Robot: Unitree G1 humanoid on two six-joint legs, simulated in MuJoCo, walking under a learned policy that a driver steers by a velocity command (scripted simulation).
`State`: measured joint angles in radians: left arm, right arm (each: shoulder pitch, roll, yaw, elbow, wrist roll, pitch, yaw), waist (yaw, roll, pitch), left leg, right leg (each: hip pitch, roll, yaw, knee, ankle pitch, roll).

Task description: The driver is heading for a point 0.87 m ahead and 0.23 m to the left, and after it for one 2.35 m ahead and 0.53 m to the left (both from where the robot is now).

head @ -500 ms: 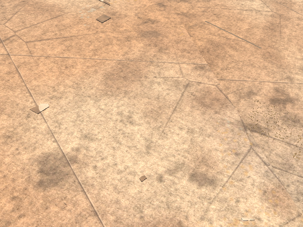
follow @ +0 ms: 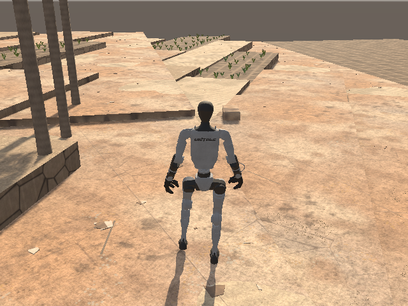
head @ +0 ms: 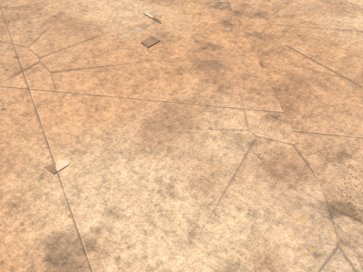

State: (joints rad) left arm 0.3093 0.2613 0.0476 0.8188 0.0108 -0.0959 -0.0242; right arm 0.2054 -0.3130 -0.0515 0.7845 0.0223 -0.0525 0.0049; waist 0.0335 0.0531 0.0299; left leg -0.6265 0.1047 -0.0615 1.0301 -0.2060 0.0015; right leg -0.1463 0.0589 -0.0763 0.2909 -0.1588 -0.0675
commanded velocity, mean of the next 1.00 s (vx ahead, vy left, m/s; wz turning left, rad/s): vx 0.50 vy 0.00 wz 0.39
